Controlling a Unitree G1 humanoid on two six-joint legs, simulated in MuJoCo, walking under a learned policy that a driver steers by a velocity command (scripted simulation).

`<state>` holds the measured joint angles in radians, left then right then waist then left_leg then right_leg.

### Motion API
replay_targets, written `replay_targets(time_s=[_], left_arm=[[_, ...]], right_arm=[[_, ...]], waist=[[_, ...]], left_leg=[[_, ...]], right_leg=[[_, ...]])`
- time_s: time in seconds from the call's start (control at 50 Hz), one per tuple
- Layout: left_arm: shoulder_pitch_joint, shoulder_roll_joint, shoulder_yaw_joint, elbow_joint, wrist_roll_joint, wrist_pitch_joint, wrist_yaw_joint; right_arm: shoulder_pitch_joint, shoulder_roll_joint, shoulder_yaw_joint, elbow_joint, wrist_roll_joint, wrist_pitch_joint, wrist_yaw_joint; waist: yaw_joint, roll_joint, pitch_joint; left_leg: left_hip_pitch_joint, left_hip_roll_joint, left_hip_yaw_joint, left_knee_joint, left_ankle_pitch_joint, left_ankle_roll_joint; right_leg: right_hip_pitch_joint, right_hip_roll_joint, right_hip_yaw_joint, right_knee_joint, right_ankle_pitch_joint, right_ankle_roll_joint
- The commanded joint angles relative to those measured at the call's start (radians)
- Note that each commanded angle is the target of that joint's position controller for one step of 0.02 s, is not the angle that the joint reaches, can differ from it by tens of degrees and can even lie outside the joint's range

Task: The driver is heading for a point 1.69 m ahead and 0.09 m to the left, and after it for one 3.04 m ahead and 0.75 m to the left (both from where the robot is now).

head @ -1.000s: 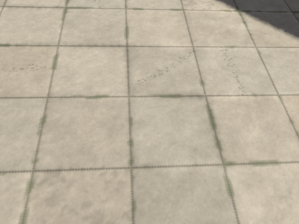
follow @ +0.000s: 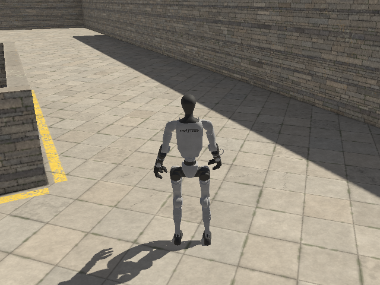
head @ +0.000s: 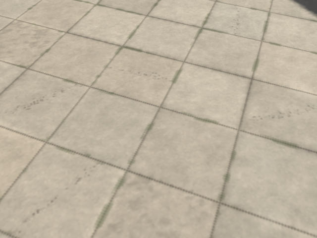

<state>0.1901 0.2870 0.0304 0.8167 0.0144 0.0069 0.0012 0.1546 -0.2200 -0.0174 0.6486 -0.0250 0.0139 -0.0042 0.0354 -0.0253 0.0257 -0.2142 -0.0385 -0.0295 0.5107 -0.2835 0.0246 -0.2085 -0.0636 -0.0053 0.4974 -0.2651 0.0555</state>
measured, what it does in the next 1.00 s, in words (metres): stands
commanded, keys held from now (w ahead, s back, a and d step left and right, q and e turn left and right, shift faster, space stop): no key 0.80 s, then w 0.20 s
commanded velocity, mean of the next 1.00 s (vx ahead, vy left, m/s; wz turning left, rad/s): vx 0.03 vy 0.00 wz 0.02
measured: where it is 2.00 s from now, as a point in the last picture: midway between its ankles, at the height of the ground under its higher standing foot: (179, 228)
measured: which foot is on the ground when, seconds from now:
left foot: down 0.00-1.00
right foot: down 0.00-1.00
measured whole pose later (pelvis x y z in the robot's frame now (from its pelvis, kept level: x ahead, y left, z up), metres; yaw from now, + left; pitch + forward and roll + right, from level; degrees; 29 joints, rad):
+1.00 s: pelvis +0.03 -0.02 +0.00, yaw -1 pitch +0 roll +1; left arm 0.28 0.24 0.03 1.04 -0.03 -0.04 0.02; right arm 0.29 -0.24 -0.05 1.00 0.02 -0.03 -0.02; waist 0.00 0.01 -0.01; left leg -0.16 -0.02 -0.03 0.50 -0.34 0.03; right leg -0.28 -0.02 -0.03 0.73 -0.48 -0.05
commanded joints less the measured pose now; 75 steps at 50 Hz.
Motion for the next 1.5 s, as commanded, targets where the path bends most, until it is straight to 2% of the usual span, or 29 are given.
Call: replay_targets(time_s=[0.02, 0.08, 0.26, 0.48, 0.8, 0.84, 0.86, 0.9, 0.92, 0.94, 0.98, 1.0, 1.02, 1.04, 1.06, 1.08, 1.1, 1.12, 1.14, 1.16, 1.18, 1.22, 1.26, 1.32, 1.4, 1.44, 1.46, 1.48, 1.5], left_arm=[[-0.024, 0.110, 0.025, -0.039, 0.002, -0.019, 0.001], [-0.004, 0.104, 0.023, -0.014, -0.002, -0.027, 0.007], [0.009, 0.110, 0.021, 0.040, -0.006, -0.021, 0.026], [0.022, 0.101, 0.020, 0.110, -0.009, -0.012, 0.039], [0.057, 0.073, 0.017, 0.195, -0.011, -0.009, 0.049], [0.079, 0.060, 0.016, 0.212, -0.019, -0.006, 0.052], [0.066, 0.055, 0.016, 0.205, -0.024, -0.007, 0.053], [0.021, 0.030, 0.010, 0.173, -0.025, -0.026, 0.049], [0.007, 0.015, 0.007, 0.159, -0.031, -0.042, 0.041], [0.002, 0.021, 0.009, 0.150, -0.039, -0.057, 0.032], [0.020, 0.033, 0.013, 0.144, -0.052, -0.085, 0.012], [0.055, 0.034, 0.015, 0.156, -0.051, -0.096, 0.005], [0.144, 0.028, 0.020, 0.199, -0.046, -0.103, 0.000], [0.235, 0.031, 0.030, 0.249, -0.032, -0.102, -0.001], [0.349, 0.063, 0.042, 0.279, -0.022, -0.099, -0.001], [0.437, 0.188, 0.065, 0.274, -0.029, -0.102, -0.005], [0.402, 0.162, 0.049, 0.271, -0.012, -0.114, -0.011], [0.308, 0.105, 0.033, 0.239, -0.017, -0.124, -0.010], [0.255, 0.080, 0.026, 0.218, -0.020, -0.129, -0.013], [0.226, 0.074, 0.021, 0.205, -0.020, -0.129, -0.017], [0.229, 0.050, 0.013, 0.202, -0.018, -0.126, -0.018], [0.291, 0.025, 0.004, 0.216, -0.012, -0.113, -0.012], [0.319, 0.043, 0.005, 0.218, -0.010, -0.102, 0.001], [0.320, 0.071, 0.008, 0.206, -0.008, -0.094, 0.016], [0.363, 0.081, 0.018, 0.224, -0.022, -0.094, 0.019], [0.355, 0.088, 0.027, 0.226, -0.028, -0.089, 0.020], [0.340, 0.098, 0.032, 0.221, -0.027, -0.085, 0.021], [0.326, 0.112, 0.038, 0.215, -0.024, -0.080, 0.021], [0.311, 0.121, 0.043, 0.209, -0.019, -0.071, 0.022]], right_arm=[[-0.010, -0.146, -0.040, -0.053, 0.002, -0.014, -0.003], [-0.007, -0.141, -0.041, -0.042, 0.007, -0.013, -0.007], [0.006, -0.129, -0.045, 0.023, 0.011, -0.014, -0.007], [0.038, -0.132, -0.047, 0.130, 0.017, -0.018, -0.018], [0.056, -0.123, -0.037, 0.277, 0.023, -0.018, -0.027], [0.078, -0.136, -0.043, 0.298, 0.032, -0.012, -0.031], [0.087, -0.156, -0.049, 0.301, 0.037, -0.010, -0.032], [0.136, -0.196, -0.062, 0.309, 0.043, -0.022, -0.028], [0.158, -0.220, -0.070, 0.317, 0.046, -0.034, -0.026], [0.153, -0.219, -0.072, 0.316, 0.046, -0.047, -0.025], [0.097, -0.196, -0.067, 0.296, 0.052, -0.067, -0.021], [0.048, -0.192, -0.066, 0.282, 0.063, -0.068, -0.020], [-0.012, -0.190, -0.065, 0.268, 0.070, -0.063, -0.018], [-0.025, -0.168, -0.059, 0.262, 0.063, -0.059, -0.016], [-0.031, -0.108, -0.041, 0.254, 0.049, -0.063, -0.012], [-0.033, -0.065, -0.030, 0.216, 0.038, -0.079, -0.012], [-0.033, -0.100, -0.041, 0.211, 0.065, -0.093, -0.012], [-0.028, -0.121, -0.044, 0.216, 0.083, -0.104, -0.006], [-0.014, -0.127, -0.046, 0.233, 0.078, -0.112, 0.000], [-0.018, -0.137, -0.052, 0.242, 0.065, -0.118, 0.001], [-0.033, -0.145, -0.059, 0.243, 0.052, -0.119, 0.005], [-0.049, -0.107, -0.056, 0.245, 0.044, -0.116, 0.018], [-0.112, -0.073, -0.046, 0.221, 0.043, -0.108, 0.023], [-0.247, -0.045, -0.028, 0.169, 0.048, -0.108, 0.029], [-0.343, -0.062, -0.021, 0.128, 0.057, -0.111, 0.045], [-0.355, -0.082, -0.025, 0.111, 0.058, -0.117, 0.054], [-0.333, -0.101, -0.033, 0.112, 0.057, -0.120, 0.057], [-0.284, -0.127, -0.045, 0.121, 0.055, -0.121, 0.055], [-0.173, -0.161, -0.063, 0.150, 0.056, -0.120, 0.050]], waist=[[-0.020, 0.048, -0.011], [-0.017, 0.034, -0.041], [-0.012, 0.040, -0.047], [-0.012, 0.038, -0.026], [-0.017, 0.030, 0.000], [-0.025, 0.053, -0.008], [-0.036, 0.078, 0.025], [-0.067, 0.174, 0.098], [-0.075, 0.222, 0.122], [-0.071, 0.228, 0.141], [-0.038, 0.199, 0.137], [-0.005, 0.177, 0.118], [0.046, 0.151, 0.083], [0.073, 0.106, 0.054], [0.103, -0.040, 0.001], [0.108, -0.295, -0.030], [0.075, -0.237, 0.009], [0.035, -0.133, 0.105], [0.016, -0.091, 0.119], [0.006, -0.064, 0.115], [0.007, -0.063, 0.105], [0.016, -0.082, 0.066], [0.025, -0.066, 0.067], [0.046, -0.059, 0.097], [0.052, -0.070, 0.138], [0.028, -0.071, 0.130], [0.003, -0.078, 0.103], [-0.031, -0.098, 0.052], [-0.091, -0.118, -0.027]], left_leg=[[0.010, 0.116, -0.133, -0.127, 0.112, 0.040], [0.042, 0.107, -0.118, -0.103, 0.222, 0.044], [0.044, 0.090, -0.096, -0.101, 0.270, 0.039], [0.038, 0.074, -0.073, -0.104, 0.269, 0.027], [0.034, 0.060, -0.049, -0.116, 0.232, 0.018], [0.028, 0.047, -0.052, -0.136, -0.091, 0.040], [-0.006, 0.067, -0.091, -0.167, -0.312, 0.066], [-0.031, 0.197, -0.289, -0.288, -0.573, 0.148], [-0.050, 0.276, -0.411, -0.342, -0.608, 0.199], [-0.058, 0.322, -0.479, -0.367, -0.578, 0.229], [-0.018, 0.340, -0.459, -0.350, -0.450, 0.220], [-0.042, 0.305, -0.378, -0.324, -0.371, 0.187], [-0.128, 0.236, -0.262, -0.274, -0.286, 0.147], [-0.203, 0.161, -0.167, -0.169, -0.202, 0.113], [-0.305, 0.076, -0.046, 0.083, -0.118, 0.060], [-0.490, -0.032, 0.056, 0.384, -0.215, -0.002], [-0.570, 0.002, -0.042, 0.576, -0.296, 0.010], [-0.643, 0.067, -0.073, 0.652, -0.198, 0.032], [-0.654, 0.103, -0.056, 0.653, -0.091, 0.046], [-0.645, 0.126, -0.044, 0.612, -0.007, 0.050], [-0.614, 0.143, -0.032, 0.564, 0.053, 0.046], [-0.571, 0.139, 0.014, 0.506, 0.116, 0.025], [-0.569, 0.129, 0.042, 0.416, 0.164, -0.001], [-0.480, 0.097, 0.076, 0.195, 0.276, -0.020], [-0.423, 0.077, 0.081, 0.053, 0.335, 0.002], [-0.408, 0.073, 0.069, 0.011, 0.309, 0.031], [-0.363, 0.058, 0.074, -0.001, 0.284, 0.048], [-0.284, 0.032, 0.089, 0.006, 0.254, 0.065], [-0.144, -0.001, 0.109, 0.012, 0.231, 0.089]], right_leg=[[-0.014, -0.014, 0.014, -0.066, 0.127, -0.013], [0.006, -0.016, 0.014, -0.073, 0.158, -0.003], [0.034, -0.016, 0.008, -0.073, 0.163, -0.001], [0.042, -0.008, 0.001, -0.080, 0.159, -0.005], [0.033, 0.007, -0.010, -0.093, 0.142, -0.010], [0.009, 0.050, -0.059, -0.044, -0.082, -0.022], [-0.043, 0.069, -0.079, 0.007, -0.195, -0.034], [-0.183, 0.085, -0.091, 0.160, -0.243, -0.052], [-0.214, 0.065, -0.060, 0.248, -0.219, -0.070], [-0.253, 0.034, -0.014, 0.312, -0.232, -0.093], [-0.280, -0.007, 0.025, 0.280, -0.279, -0.137], [-0.187, -0.008, 0.010, 0.157, -0.233, -0.153], [0.012, 0.031, -0.049, 0.005, -0.079, -0.154], [0.174, 0.076, -0.068, -0.038, 0.030, -0.129], [0.314, -0.036, 0.107, -0.110, -0.041, -0.143], [0.408, -0.274, 0.539, -0.290, -0.161, -0.262], [0.333, -0.360, 0.738, -0.365, -0.345, -0.349], [0.292, -0.337, 0.653, -0.368, -0.382, -0.329], [0.281, -0.282, 0.532, -0.366, -0.315, -0.286], [0.281, -0.243, 0.434, -0.368, -0.180, -0.250], [0.281, -0.207, 0.339, -0.368, -0.023, -0.221], [0.296, -0.160, 0.215, -0.354, 0.237, -0.209], [0.283, -0.144, 0.153, -0.358, 0.365, -0.218], [0.194, -0.118, 0.091, -0.398, 0.356, -0.212], [0.218, -0.155, 0.070, -0.415, 0.361, -0.220], [0.287, -0.183, 0.059, -0.375, 0.456, -0.211], [0.319, -0.192, 0.051, -0.329, 0.587, -0.202], [0.347, -0.198, 0.045, -0.258, 0.772, -0.192], [0.352, -0.188, 0.028, -0.127, 0.948, -0.178]])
